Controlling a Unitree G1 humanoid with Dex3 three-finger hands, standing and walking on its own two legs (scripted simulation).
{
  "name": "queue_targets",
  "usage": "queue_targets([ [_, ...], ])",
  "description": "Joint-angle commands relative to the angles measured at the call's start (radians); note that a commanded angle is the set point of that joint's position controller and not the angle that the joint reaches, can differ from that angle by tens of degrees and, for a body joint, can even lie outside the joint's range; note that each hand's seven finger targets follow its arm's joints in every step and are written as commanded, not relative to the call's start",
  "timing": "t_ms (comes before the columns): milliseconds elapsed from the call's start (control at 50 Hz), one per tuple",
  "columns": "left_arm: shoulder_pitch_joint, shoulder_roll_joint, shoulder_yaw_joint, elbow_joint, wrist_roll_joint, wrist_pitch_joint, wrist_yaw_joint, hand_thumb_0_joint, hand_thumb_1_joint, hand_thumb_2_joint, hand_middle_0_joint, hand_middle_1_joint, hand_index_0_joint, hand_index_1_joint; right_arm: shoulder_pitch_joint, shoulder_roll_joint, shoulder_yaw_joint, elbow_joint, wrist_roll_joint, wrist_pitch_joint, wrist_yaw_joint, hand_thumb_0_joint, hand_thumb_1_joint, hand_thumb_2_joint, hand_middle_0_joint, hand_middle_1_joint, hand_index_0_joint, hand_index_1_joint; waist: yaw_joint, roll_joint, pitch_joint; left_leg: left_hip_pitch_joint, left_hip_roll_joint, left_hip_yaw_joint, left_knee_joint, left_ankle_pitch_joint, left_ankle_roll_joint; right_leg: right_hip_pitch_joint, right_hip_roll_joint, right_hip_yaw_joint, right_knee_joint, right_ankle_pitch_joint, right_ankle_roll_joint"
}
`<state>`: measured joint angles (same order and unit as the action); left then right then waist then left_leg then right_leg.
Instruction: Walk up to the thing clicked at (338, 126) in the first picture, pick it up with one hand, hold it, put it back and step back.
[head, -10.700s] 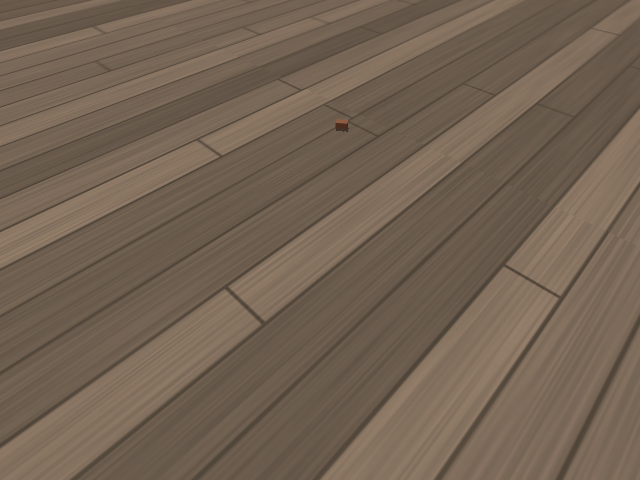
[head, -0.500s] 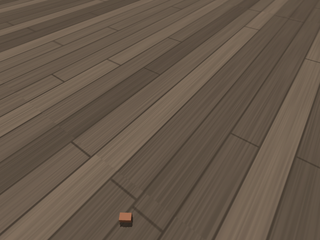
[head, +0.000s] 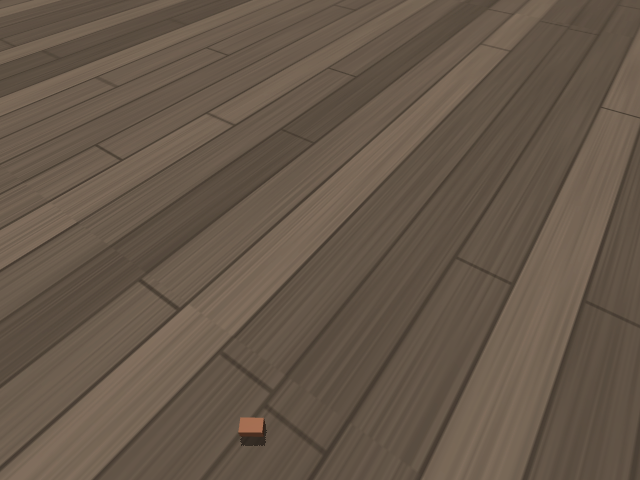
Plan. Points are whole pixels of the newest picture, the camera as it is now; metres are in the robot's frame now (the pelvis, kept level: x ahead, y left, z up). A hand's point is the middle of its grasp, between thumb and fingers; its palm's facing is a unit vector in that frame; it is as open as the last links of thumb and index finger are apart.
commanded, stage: stand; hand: left
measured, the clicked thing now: (252, 427) +0.45 +0.23 -0.76
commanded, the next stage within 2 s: none
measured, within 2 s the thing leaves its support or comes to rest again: neither
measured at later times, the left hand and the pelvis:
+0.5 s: hand out of the picture +0.03 +0.25 -0.16, palm faces -0.02 -0.94 -0.34, open 7.4 cm; pelvis -0.02 +0.00 +0.00, yaw +0 degrees
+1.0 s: hand out of the picture +0.05 +0.24 -0.16, palm faces -0.02 -0.94 -0.34, open 7.4 cm; pelvis -0.01 -0.01 +0.00, yaw +0 degrees
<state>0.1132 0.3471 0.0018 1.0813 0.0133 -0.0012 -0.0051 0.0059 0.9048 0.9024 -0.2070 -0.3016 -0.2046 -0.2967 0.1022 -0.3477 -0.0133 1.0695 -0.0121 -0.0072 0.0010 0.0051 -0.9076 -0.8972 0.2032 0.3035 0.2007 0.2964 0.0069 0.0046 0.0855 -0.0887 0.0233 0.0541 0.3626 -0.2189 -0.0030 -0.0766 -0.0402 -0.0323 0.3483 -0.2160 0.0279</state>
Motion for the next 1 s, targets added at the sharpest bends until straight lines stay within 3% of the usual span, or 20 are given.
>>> queue_targets([
  [0, -0.031, 0.212, 0.037, -0.037, -0.002, -0.026, 0.018, 0.0, 0.9, 0.9, -0.2, -0.3, -0.2, -0.3, -0.038, -0.21, -0.037, -0.039, 0.007, -0.02, -0.013, 0.0, -0.9, -0.9, 0.2, 0.3, 0.2, 0.3, -0.007, -0.003, -0.138, 0.043, 0.125, -0.102, -0.067, 0.306, 0.024, 0.034, -0.104, 0.064, -0.049, 0.275, -0.038],
  [320, -0.035, 0.212, 0.039, -0.006, 0.003, -0.027, 0.007, 0.0, 0.9, 0.9, -0.2, -0.3, -0.2, -0.3, -0.031, -0.211, -0.034, -0.001, -0.003, -0.025, -0.003, 0.0, -0.9, -0.9, 0.2, 0.3, 0.2, 0.3, -0.008, 0.007, -0.058, -0.039, 0.117, -0.119, -0.144, 0.016, 0.02, -0.035, -0.102, 0.077, -0.108, 0.044, -0.04],
  [500, -0.022, 0.211, 0.036, -0.002, 0.002, -0.031, 0.007, 0.0, 0.9, 0.9, -0.2, -0.3, -0.2, -0.3, -0.027, -0.211, -0.034, 0.009, -0.001, -0.028, -0.004, 0.0, -0.9, -0.9, 0.2, 0.3, 0.2, 0.3, -0.006, -0.011, -0.102, -0.005, 0.119, -0.119, -0.113, 0.107, 0.022, -0.036, -0.109, 0.083, -0.098, 0.094, -0.041],
  [760, -0.008, 0.212, 0.034, 0.004, -0.002, -0.028, 0.01, 0.0, 0.9, 0.9, -0.2, -0.3, -0.2, -0.3, -0.017, -0.208, -0.024, 0.016, 0.001, -0.024, -0.005, 0.0, -0.9, -0.9, 0.2, 0.3, 0.2, 0.3, -0.008, -0.009, -0.086, -0.02, 0.115, -0.118, -0.105, 0.113, 0.014, -0.046, -0.109, 0.084, -0.097, 0.103, -0.042],
  [980, -0.016, 0.211, 0.035, -0.002, -0.002, -0.031, 0.012, 0.0, 0.9, 0.9, -0.2, -0.3, -0.2, -0.301, -0.016, -0.21, -0.019, 0.009, 0.002, -0.025, -0.006, 0.0, -0.9, -0.9, 0.2, 0.3, 0.2, 0.3, -0.008, 0.002, -0.102, -0.011, 0.12, -0.109, -0.089, 0.181, 0.021, -0.017, -0.114, 0.081, -0.092, 0.191, -0.042],
])
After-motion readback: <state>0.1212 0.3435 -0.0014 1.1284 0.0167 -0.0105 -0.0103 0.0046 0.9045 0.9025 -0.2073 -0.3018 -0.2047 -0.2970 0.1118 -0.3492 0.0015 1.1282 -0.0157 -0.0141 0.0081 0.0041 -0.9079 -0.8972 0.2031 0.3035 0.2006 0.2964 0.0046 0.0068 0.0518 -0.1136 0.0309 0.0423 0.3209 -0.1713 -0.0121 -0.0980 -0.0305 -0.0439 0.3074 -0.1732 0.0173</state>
